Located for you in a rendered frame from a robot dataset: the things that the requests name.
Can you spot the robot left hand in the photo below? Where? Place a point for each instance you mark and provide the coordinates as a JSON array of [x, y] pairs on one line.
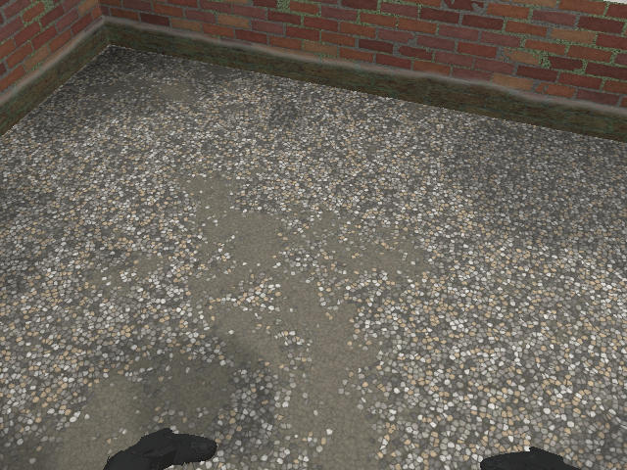
[[162, 449]]

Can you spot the robot right hand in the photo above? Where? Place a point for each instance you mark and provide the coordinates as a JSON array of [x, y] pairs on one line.
[[535, 459]]

